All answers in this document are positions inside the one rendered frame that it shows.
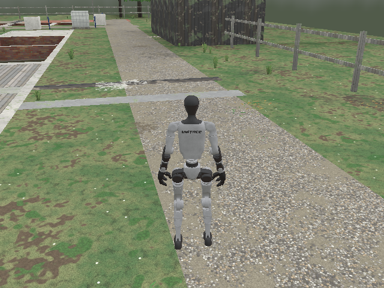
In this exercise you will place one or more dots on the left robot foot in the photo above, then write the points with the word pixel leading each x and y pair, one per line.
pixel 178 244

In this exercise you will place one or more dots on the robot left upper arm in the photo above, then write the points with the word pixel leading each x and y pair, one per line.
pixel 170 136

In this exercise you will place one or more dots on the robot right upper arm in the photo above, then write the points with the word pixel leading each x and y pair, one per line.
pixel 210 126

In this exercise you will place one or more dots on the robot left forearm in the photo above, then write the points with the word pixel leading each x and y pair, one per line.
pixel 164 161

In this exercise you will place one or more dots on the robot right forearm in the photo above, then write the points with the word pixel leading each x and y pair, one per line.
pixel 218 161

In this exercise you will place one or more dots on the robot torso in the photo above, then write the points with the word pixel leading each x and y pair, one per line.
pixel 191 145

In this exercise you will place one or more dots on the robot right hand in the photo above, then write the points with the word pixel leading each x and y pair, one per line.
pixel 222 177

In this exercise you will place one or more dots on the robot left hand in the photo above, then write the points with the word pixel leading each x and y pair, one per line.
pixel 161 177

